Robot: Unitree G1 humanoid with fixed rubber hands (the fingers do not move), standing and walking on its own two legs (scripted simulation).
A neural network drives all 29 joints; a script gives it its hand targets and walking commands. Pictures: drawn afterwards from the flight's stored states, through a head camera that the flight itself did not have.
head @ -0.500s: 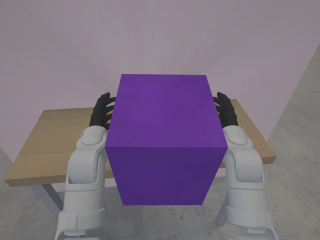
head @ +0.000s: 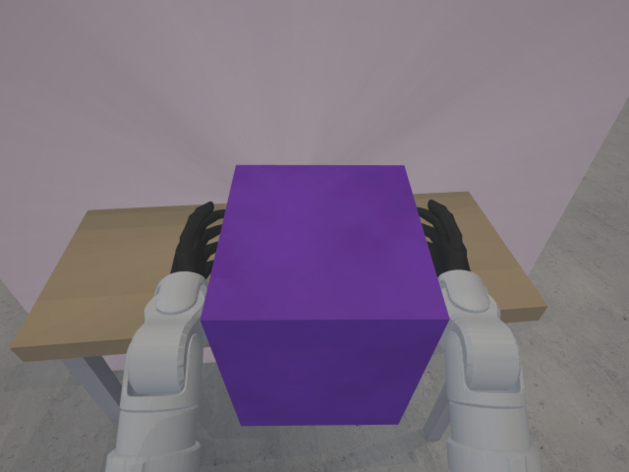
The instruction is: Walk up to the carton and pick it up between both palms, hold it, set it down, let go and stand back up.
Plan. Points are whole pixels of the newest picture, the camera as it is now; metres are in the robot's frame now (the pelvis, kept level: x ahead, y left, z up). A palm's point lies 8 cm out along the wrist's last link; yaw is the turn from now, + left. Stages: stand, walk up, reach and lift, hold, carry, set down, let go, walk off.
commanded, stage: hold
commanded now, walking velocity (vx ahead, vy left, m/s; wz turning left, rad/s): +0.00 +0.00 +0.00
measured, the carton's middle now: (320, 299) +0.31 +0.00 +0.11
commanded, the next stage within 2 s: none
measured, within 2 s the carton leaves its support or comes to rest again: neither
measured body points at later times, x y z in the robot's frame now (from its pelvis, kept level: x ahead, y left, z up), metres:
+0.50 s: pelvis +0.01 +0.00 +0.00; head -0.02 +0.00 +0.45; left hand +0.32 +0.15 +0.17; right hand +0.32 -0.14 +0.17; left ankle +0.04 +0.12 -0.75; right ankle +0.05 -0.11 -0.75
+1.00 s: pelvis +0.01 +0.00 +0.00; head -0.03 +0.00 +0.45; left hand +0.31 +0.15 +0.17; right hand +0.31 -0.15 +0.18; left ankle +0.04 +0.12 -0.75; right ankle +0.05 -0.11 -0.75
